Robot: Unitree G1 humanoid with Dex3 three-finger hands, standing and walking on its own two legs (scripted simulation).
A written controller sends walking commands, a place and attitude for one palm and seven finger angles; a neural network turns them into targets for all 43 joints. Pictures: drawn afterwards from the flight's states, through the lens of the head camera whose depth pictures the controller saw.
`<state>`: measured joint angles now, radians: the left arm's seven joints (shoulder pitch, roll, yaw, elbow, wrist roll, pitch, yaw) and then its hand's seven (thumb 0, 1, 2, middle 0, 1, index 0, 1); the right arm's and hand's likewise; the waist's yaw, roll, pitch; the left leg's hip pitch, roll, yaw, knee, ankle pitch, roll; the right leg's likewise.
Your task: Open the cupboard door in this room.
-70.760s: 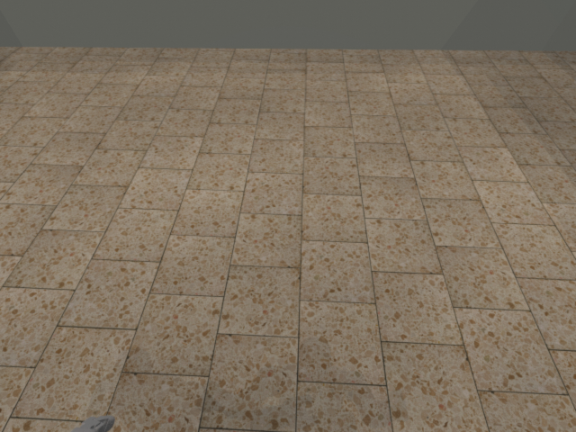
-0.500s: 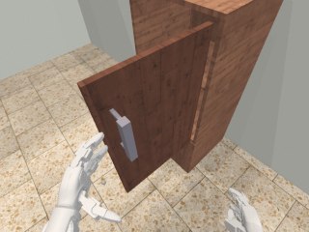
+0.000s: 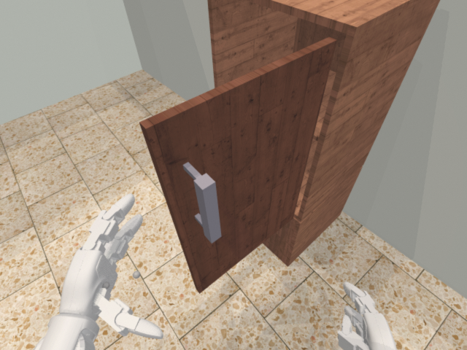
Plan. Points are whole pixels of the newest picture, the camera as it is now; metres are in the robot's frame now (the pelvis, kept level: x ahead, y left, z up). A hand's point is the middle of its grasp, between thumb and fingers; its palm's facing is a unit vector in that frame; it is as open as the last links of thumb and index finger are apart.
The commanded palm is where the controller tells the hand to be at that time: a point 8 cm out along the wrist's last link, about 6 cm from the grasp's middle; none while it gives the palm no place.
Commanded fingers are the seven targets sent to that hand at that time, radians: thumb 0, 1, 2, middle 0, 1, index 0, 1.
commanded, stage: draw the hand back to the body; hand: left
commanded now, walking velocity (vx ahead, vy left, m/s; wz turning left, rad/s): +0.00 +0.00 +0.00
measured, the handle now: (201, 204) +0.34 +0.08 +0.08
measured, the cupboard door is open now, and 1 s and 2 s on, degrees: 88 88 88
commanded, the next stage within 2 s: step back with the hand held close in 1.34 s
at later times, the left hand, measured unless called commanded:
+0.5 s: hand (73, 268) +0.19 +0.22 +0.14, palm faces +0.29 -0.90 -0.33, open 14.6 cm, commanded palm +0.15 +0.26 +0.16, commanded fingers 0.00 0.13 0.57 -0.17 -0.30 -0.17 -0.30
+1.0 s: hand (16, 234) +0.21 +0.27 +0.20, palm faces +0.46 -0.79 -0.41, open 8.7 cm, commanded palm +0.16 +0.30 +0.21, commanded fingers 0.00 0.90 0.90 -0.20 -0.30 -0.20 -0.30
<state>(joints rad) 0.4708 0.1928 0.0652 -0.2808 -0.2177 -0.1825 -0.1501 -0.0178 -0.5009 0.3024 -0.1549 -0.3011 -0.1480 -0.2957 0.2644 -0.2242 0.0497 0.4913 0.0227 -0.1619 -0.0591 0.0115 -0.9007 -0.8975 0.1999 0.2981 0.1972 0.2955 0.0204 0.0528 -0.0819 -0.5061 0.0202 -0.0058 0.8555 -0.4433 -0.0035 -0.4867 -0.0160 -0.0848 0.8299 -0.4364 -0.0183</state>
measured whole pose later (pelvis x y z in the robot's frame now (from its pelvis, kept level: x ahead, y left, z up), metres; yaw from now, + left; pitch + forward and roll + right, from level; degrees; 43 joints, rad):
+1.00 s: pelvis +0.02 +0.00 +0.04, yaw -1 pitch -5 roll +0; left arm 0.46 0.34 0.33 -0.37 -0.05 -0.08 0.12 0.00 0.66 0.80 -0.20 -0.30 -0.20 -0.30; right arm 0.18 -0.23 0.03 0.65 -0.02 -0.10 -0.09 0.01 -0.90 -0.90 0.20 0.30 0.20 0.30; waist 0.08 0.07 0.03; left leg -0.06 0.01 0.02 0.40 -0.26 0.00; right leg -0.05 -0.01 -0.06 0.38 -0.25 -0.01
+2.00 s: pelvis -0.06 +0.02 +0.03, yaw -1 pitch +0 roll -1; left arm 0.57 0.42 0.42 -0.52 -0.03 -0.17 0.14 0.01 0.89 0.90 -0.22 -0.30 -0.21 -0.30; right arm 0.17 -0.23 0.00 0.55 0.00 -0.03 -0.09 0.01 -0.90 -0.90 0.20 0.30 0.20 0.30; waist 0.01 0.01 0.06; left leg -0.33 0.00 0.03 0.53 -0.20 0.03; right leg -0.32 -0.02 -0.05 0.48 -0.17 0.01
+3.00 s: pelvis -0.24 +0.02 +0.04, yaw -1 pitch +3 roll -1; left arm 0.62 0.49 0.44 -0.61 -0.06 -0.14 0.15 0.01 0.89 0.90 -0.21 -0.30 -0.21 -0.30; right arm 0.18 -0.15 0.03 0.59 -0.03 -0.13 -0.06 0.01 -0.90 -0.90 0.20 0.30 0.20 0.30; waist 0.00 -0.06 0.00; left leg -0.45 -0.01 0.01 0.33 -0.05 0.00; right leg -0.12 0.03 -0.04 0.47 -0.51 -0.05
